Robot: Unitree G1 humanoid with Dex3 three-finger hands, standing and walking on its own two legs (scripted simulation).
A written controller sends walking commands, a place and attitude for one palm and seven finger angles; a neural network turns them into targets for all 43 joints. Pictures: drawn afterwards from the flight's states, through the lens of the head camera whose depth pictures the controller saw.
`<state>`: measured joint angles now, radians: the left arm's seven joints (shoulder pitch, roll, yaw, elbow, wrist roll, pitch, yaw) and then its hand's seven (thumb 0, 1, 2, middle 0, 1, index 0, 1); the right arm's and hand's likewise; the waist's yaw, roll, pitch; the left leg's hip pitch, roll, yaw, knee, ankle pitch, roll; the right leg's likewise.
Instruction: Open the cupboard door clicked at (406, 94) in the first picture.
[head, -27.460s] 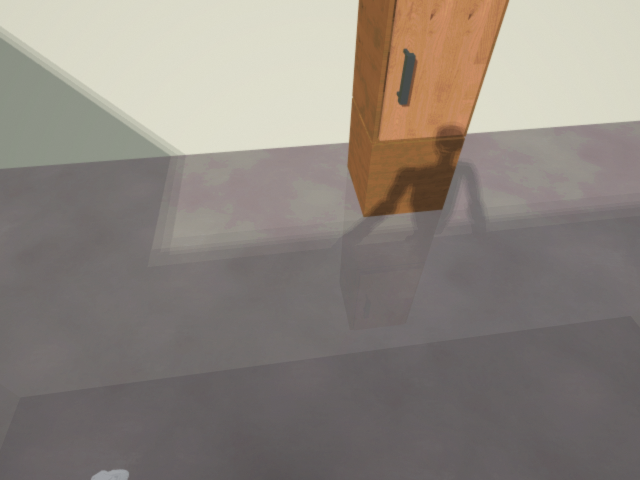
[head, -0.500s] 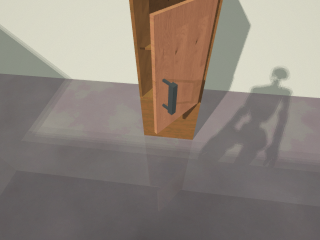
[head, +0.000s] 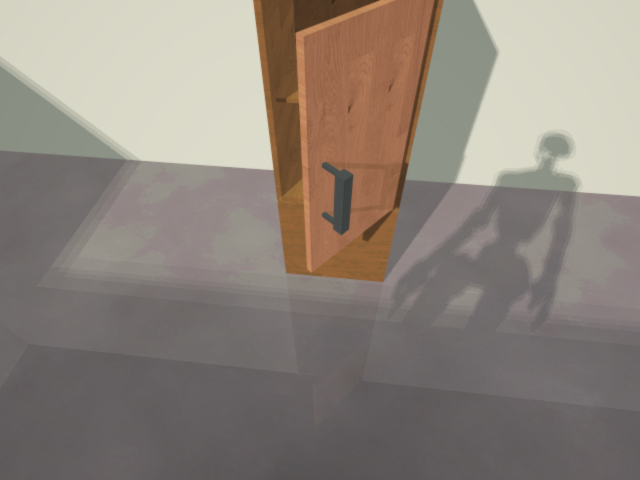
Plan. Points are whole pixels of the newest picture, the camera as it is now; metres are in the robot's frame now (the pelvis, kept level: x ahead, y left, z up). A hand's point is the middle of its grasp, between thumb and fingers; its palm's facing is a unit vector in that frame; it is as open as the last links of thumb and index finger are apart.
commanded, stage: look to check the result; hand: left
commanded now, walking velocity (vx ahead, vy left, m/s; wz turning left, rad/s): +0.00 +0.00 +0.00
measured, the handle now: (334, 198) +0.67 +0.01 -0.09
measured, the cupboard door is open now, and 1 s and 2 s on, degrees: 51 51 51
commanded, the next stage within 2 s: walk to a spot facing it in 0.46 s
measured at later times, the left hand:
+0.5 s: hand out of the picture +0.07 +0.22 -0.16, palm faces -0.01 -0.95 -0.30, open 7.4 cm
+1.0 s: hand out of the picture +0.08 +0.17 -0.18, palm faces -0.12 -0.95 -0.28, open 7.4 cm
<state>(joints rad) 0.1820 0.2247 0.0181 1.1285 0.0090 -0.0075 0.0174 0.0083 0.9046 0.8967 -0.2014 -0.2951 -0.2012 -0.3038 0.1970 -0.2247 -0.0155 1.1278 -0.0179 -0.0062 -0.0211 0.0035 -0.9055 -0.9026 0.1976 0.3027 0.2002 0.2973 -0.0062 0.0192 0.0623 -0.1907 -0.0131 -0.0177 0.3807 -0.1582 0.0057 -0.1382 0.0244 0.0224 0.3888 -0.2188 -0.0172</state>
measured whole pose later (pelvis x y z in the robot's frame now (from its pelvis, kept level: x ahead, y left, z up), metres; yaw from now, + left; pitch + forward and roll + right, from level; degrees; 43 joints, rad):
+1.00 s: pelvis +0.01 -0.03 -0.02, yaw -11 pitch -1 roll +2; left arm 0.21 0.21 0.07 0.99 0.02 0.05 -0.01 0.01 0.91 0.90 -0.20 -0.30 -0.20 -0.30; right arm 0.18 -0.22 -0.06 1.00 -0.02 0.05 -0.03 0.00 -0.90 -0.90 0.20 0.30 0.20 0.30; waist 0.02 0.02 0.12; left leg -0.31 0.07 0.10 0.75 -0.44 -0.04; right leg -0.29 0.04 0.03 0.66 -0.35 -0.05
